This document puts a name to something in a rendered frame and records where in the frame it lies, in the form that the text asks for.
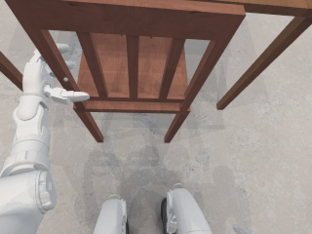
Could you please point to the robot right shin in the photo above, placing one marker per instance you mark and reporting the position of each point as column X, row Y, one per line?
column 171, row 219

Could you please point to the left robot hand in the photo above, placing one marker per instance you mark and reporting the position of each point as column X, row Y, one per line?
column 36, row 76

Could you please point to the right robot hand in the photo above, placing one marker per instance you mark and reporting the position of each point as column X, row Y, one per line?
column 239, row 229

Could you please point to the robot right thigh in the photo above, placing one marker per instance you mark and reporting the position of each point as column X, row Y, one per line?
column 188, row 215

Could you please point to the left robot forearm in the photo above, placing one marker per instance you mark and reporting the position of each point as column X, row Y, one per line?
column 31, row 145

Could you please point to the left robot upper arm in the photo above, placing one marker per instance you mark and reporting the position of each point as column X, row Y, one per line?
column 24, row 200

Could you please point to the chair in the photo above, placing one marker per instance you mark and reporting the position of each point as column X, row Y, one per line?
column 133, row 57

